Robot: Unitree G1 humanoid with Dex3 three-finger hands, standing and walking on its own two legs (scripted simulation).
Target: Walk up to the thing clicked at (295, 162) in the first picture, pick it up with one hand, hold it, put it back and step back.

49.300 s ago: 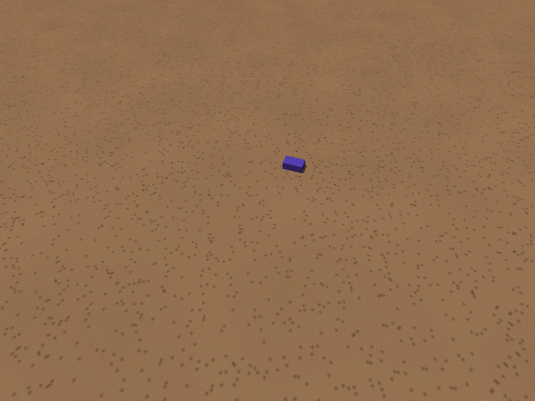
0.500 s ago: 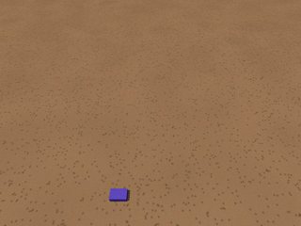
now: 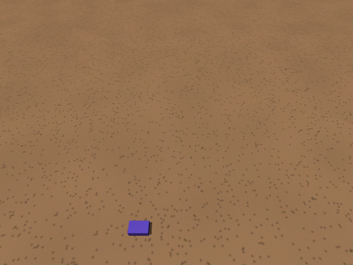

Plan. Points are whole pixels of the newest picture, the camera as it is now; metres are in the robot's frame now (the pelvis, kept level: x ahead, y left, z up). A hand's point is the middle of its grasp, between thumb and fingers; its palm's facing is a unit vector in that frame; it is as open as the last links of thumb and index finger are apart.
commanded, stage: stand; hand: left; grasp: from above
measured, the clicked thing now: (139, 228) +0.45 +0.25 -0.76
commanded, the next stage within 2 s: step back in 0.56 s
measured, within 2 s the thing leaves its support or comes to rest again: neither
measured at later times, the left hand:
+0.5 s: hand out of the picture +0.08 +0.25 -0.15, palm faces +0.01 -0.94 -0.34, open 7.4 cm
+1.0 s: hand out of the picture +0.09 +0.32 -0.18, palm faces -0.02 -0.94 -0.35, open 7.4 cm
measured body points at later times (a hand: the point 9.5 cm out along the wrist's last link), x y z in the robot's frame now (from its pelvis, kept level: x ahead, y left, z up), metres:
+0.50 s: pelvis +0.01 +0.00 +0.00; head +0.02 -0.01 +0.45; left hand +0.08 +0.30 -0.13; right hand +0.08 -0.30 -0.14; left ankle +0.01 +0.14 -0.75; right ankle +0.00 -0.12 -0.75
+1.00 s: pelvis -0.06 +0.06 -0.02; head +0.03 +0.09 +0.42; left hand +0.09 +0.37 -0.16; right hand -0.01 -0.25 -0.13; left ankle -0.04 +0.15 -0.75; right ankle -0.07 -0.09 -0.68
